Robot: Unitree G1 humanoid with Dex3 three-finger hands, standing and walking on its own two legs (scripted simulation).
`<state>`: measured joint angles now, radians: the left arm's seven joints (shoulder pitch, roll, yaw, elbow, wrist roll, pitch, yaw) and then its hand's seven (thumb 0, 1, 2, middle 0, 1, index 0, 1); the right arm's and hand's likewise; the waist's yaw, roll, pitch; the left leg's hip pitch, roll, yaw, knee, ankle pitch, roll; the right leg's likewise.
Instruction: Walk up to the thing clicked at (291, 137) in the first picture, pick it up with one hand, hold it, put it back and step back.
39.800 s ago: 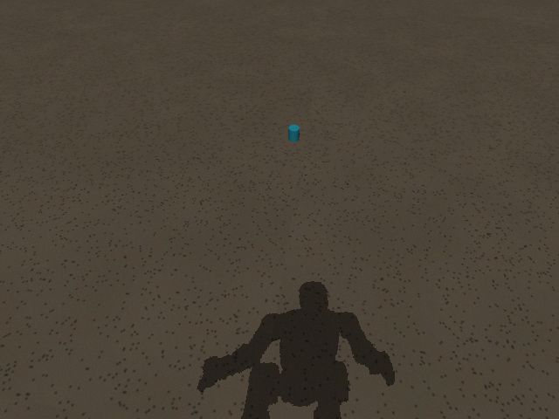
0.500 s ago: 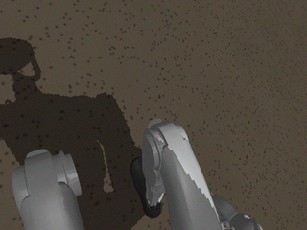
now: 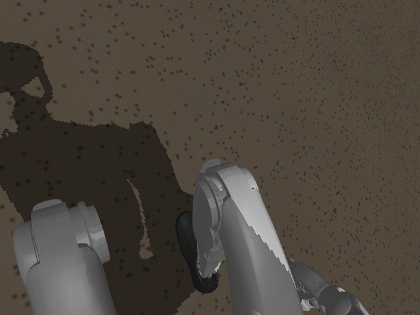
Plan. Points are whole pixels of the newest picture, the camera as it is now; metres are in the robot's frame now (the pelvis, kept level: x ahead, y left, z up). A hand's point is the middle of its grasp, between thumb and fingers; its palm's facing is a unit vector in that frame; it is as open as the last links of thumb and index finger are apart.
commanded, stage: close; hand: left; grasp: from above
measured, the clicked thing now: out of the picture +0.40 +0.40 -0.25
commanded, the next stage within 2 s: settle in 1.98 s
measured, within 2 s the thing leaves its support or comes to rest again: neither
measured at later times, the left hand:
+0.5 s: hand out of the picture +0.39 +0.39 -0.23, palm faces -0.44 -0.18 -0.88, open 13.3 cm
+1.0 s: hand out of the picture +0.39 +0.38 -0.24, palm faces -0.42 -0.15 -0.89, open 11.4 cm
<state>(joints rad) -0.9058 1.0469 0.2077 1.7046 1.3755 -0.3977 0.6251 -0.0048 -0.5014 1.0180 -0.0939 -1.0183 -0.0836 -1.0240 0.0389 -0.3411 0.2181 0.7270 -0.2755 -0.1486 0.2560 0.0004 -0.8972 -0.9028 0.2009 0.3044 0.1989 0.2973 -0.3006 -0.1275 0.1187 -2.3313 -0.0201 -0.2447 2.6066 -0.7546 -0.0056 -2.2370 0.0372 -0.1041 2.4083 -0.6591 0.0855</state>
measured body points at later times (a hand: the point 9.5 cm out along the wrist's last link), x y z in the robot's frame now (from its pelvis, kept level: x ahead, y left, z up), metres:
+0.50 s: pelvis +0.00 +0.00 +0.00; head +0.25 +0.15 +0.34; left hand +0.41 +0.39 -0.18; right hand +0.09 -0.26 -0.06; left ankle +0.06 +0.12 -0.26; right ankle +0.12 -0.14 -0.26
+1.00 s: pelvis +0.00 +0.00 +0.00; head +0.25 +0.15 +0.34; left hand +0.41 +0.38 -0.18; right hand +0.09 -0.27 -0.06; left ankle +0.06 +0.12 -0.26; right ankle +0.12 -0.14 -0.26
